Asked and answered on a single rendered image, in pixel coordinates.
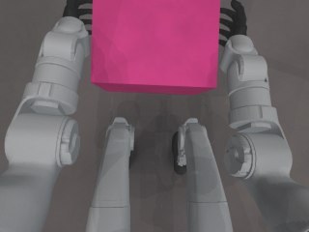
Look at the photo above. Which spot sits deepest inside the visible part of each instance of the right robot hand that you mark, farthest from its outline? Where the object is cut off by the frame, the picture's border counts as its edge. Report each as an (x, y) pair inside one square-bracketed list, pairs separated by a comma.
[(237, 26)]

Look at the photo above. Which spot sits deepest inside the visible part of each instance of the right robot shin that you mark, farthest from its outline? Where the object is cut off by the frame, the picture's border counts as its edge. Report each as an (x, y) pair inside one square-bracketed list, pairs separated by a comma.
[(181, 159)]

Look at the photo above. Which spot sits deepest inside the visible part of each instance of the left robot hand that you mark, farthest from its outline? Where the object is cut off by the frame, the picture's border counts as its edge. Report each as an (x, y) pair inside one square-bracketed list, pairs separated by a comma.
[(71, 9)]

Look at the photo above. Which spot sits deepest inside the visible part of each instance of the right robot forearm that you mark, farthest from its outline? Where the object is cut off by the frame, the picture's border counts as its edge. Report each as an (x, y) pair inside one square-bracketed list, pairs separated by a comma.
[(248, 89)]

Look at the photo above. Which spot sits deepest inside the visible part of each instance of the right robot thigh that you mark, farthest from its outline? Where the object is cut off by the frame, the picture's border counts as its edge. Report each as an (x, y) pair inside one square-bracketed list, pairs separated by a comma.
[(206, 204)]

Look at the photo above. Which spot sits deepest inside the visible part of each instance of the left robot forearm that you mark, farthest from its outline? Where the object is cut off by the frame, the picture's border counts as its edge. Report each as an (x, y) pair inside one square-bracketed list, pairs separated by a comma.
[(54, 85)]

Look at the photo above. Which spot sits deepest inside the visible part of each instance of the robot left upper arm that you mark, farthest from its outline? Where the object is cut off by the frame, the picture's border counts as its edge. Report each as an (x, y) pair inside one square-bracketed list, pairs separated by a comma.
[(38, 147)]

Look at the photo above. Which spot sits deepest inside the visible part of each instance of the carton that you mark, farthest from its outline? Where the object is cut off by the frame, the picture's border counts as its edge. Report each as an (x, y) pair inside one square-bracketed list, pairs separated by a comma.
[(155, 46)]

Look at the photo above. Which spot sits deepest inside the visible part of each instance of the robot right upper arm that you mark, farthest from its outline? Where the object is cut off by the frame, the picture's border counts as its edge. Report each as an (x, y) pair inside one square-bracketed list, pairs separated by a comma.
[(262, 162)]

